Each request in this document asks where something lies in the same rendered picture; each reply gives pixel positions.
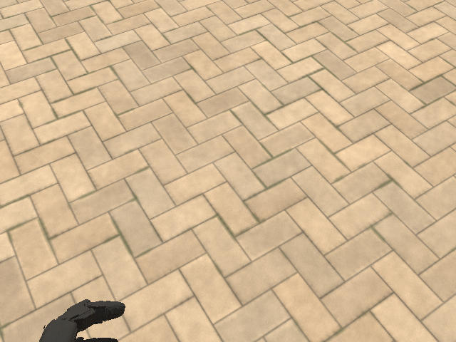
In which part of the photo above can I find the robot left hand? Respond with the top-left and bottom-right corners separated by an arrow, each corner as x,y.
39,299 -> 125,342

